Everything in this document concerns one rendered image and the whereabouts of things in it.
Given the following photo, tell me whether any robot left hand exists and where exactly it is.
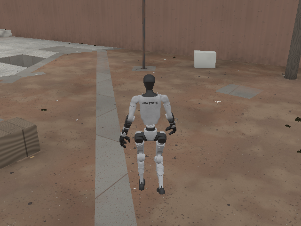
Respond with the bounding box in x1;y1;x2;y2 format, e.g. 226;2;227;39
119;136;130;148

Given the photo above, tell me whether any robot left shin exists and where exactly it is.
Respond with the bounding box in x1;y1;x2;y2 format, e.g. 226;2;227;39
137;154;144;184

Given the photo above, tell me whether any robot left forearm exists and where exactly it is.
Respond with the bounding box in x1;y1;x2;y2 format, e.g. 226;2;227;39
121;115;132;137

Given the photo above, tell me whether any robot right upper arm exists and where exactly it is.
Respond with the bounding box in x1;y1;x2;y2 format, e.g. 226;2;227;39
159;94;173;120

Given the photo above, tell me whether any robot torso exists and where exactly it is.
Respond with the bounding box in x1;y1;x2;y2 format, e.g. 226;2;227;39
139;94;161;141

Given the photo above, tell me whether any robot left upper arm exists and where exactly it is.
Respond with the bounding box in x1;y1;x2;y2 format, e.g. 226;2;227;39
127;95;140;122

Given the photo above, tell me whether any robot right hand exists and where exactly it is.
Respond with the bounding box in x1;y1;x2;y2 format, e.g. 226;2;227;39
166;126;176;135

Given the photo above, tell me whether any robot right forearm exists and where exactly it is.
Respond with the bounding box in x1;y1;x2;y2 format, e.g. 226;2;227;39
168;113;175;128

